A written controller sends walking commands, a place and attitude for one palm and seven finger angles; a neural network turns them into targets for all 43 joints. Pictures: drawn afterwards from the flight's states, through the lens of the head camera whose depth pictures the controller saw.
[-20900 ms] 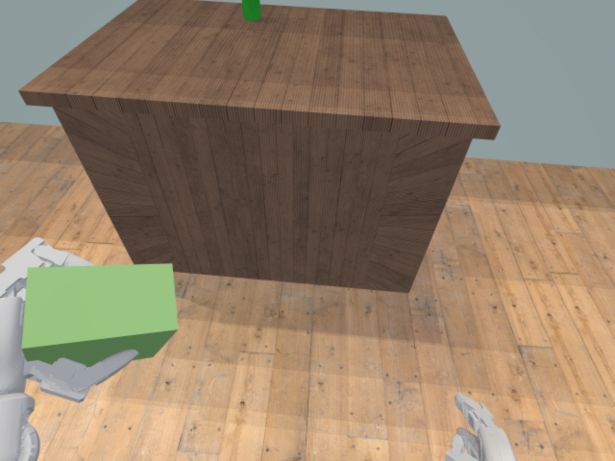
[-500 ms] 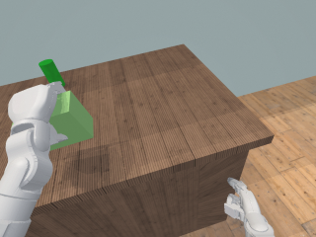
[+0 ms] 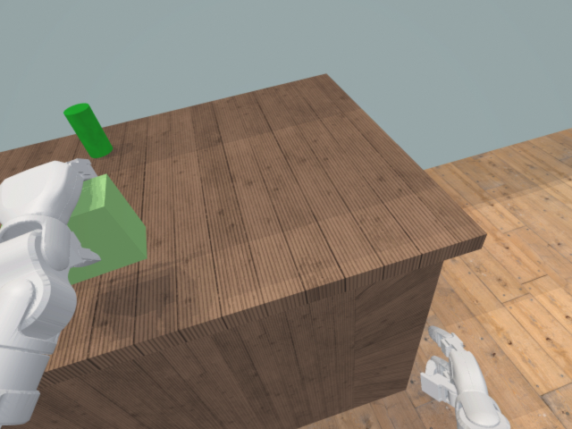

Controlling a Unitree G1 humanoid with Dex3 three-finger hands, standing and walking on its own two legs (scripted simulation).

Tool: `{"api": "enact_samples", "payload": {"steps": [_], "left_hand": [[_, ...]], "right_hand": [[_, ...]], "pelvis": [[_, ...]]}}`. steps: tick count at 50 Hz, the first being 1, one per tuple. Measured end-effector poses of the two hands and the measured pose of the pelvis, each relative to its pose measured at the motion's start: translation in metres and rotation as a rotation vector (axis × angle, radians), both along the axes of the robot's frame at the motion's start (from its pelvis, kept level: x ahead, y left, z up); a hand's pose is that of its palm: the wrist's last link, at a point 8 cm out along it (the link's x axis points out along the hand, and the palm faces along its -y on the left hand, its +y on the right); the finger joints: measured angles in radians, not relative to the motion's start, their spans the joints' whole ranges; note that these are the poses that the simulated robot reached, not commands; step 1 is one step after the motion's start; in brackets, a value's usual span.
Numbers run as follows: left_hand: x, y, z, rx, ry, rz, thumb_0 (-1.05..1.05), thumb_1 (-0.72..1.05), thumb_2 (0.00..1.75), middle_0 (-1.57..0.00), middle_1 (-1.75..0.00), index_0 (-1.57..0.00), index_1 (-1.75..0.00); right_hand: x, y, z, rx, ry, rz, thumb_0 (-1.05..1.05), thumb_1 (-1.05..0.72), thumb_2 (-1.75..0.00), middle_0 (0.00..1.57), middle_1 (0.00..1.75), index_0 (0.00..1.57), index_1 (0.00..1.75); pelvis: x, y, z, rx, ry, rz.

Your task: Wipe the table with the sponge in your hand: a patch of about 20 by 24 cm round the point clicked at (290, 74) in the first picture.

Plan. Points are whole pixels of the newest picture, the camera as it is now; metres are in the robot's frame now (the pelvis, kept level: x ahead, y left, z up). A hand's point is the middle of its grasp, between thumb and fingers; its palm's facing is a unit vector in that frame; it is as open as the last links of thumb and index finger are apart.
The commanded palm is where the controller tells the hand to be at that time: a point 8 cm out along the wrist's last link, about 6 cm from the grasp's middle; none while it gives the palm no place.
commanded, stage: move the sponge above the wiping area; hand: left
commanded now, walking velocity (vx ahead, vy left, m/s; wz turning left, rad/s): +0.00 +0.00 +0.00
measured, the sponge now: (89, 241) +0.29 +0.32 +0.16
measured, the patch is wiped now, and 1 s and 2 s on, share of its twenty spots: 0.05 0.05 0.15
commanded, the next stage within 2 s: lower the sponge onto the table in 1.22 s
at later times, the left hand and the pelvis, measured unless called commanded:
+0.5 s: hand (80, 233) +0.28 +0.32 +0.18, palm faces +0.17 -0.09 -0.98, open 10.3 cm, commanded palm +0.23 +0.29 +0.25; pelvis +0.00 +0.02 +0.00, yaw +0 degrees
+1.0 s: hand (110, 252) +0.28 +0.29 +0.15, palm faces +0.04 -0.15 -0.99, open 10.3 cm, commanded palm +0.24 +0.29 +0.25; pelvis +0.00 +0.02 +0.00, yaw +1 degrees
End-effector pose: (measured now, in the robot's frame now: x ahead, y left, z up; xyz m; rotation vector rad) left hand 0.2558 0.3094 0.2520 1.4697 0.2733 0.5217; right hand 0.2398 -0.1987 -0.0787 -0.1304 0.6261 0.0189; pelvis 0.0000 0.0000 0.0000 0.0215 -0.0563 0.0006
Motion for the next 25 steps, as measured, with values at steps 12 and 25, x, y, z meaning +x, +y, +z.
{"api": "enact_samples", "payload": {"steps": [12, 25], "left_hand": [[0.000, -0.047, -0.042, 0.016, 0.077, -0.297, 0.00, -0.52, 1.02, -0.71, -1.28, -0.74, -1.28], [-0.006, 0.001, -0.019, -0.071, -0.006, -0.037, -0.01, -0.52, 1.02, -0.71, -1.28, -0.74, -1.28]], "right_hand": [[-0.011, 0.004, -0.001, -0.042, -0.001, -0.005, 0.01, -0.90, -0.89, 0.20, 0.30, 0.20, 0.30], [0.004, 0.020, 0.003, 0.011, -0.002, 0.015, 0.01, -0.90, -0.89, 0.20, 0.30, 0.20, 0.30]], "pelvis": [[0.002, 0.008, -0.001, 0.003, -0.010, -0.014], [0.002, 0.018, 0.001, -0.006, 0.012, 0.004]]}}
